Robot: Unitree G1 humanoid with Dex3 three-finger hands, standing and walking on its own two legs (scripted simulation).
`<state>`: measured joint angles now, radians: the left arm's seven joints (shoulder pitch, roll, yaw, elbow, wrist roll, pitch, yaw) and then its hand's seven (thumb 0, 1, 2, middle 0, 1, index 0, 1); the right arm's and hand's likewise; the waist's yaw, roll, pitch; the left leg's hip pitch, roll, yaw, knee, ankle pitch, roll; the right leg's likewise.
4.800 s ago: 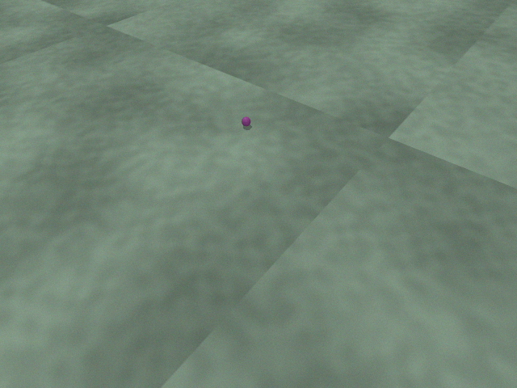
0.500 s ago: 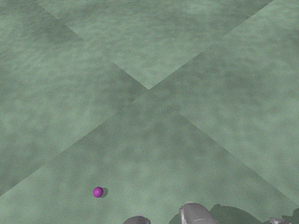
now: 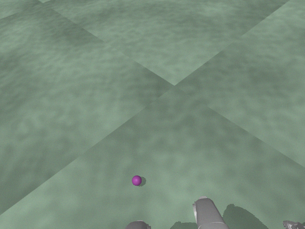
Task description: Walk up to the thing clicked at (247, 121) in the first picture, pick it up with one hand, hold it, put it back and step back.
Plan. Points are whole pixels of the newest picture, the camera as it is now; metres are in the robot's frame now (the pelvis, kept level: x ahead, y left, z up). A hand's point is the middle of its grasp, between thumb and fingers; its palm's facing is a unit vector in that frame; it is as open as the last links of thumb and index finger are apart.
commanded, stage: walk up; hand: left
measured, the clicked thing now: (136, 180) +0.49 +0.20 -0.68
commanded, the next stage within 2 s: stand in 1.98 s
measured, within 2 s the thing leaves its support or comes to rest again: neither
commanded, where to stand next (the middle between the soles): +0.09 +0.02 m, yaw -5 degrees
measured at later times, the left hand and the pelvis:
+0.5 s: hand out of the picture +0.11 +0.29 -0.11, palm faces -0.20 -0.91 -0.35, open 7.4 cm; pelvis -0.02 +0.06 +0.05, yaw -9 degrees
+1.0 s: hand out of the picture +0.13 +0.25 -0.08, palm faces -0.19 -0.92 -0.36, open 7.4 cm; pelvis +0.00 +0.02 +0.07, yaw -9 degrees
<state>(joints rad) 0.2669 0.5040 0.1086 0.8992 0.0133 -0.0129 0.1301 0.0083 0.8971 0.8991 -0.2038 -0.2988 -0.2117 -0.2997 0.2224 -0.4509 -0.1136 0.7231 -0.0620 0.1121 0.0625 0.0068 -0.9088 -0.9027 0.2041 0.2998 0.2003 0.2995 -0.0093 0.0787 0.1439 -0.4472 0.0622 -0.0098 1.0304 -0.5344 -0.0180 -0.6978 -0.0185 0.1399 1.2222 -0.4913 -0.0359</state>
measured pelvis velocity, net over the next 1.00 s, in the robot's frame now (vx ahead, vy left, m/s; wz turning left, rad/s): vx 0.00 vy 0.02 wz -0.17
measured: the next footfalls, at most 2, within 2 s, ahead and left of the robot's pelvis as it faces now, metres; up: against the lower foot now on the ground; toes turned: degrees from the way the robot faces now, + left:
right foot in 0.24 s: +0.01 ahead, -0.10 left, +0.00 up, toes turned -11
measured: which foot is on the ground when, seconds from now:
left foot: down 0.00-1.00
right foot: up 0.00-0.22, down 0.24-1.00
